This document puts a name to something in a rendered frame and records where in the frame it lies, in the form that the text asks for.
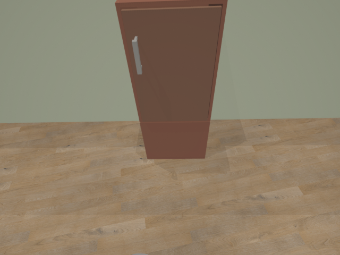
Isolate cupboard door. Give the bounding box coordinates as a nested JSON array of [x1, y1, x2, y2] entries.
[[121, 6, 222, 122]]

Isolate handle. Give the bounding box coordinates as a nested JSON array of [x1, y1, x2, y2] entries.
[[132, 36, 142, 74]]

